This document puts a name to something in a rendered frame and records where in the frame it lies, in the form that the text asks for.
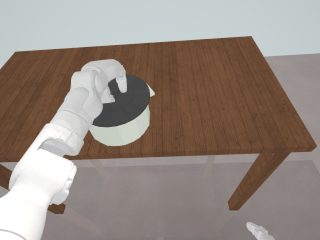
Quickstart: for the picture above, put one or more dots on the pot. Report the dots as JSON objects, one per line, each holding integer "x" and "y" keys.
{"x": 125, "y": 133}

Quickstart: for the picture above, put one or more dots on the left robot upper arm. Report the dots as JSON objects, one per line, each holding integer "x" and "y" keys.
{"x": 45, "y": 180}

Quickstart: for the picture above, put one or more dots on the left robot hand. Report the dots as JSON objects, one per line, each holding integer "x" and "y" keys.
{"x": 113, "y": 69}

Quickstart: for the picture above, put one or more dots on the table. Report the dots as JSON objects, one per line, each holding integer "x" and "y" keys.
{"x": 215, "y": 96}

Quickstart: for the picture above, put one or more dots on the left robot forearm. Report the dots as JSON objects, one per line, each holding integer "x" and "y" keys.
{"x": 65, "y": 133}

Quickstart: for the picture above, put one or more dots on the right robot hand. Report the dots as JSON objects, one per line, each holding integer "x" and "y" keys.
{"x": 259, "y": 232}

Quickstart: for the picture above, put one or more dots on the knob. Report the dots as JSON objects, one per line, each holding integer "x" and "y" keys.
{"x": 114, "y": 89}

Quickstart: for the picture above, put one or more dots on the lid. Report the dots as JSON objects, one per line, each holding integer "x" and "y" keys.
{"x": 127, "y": 106}

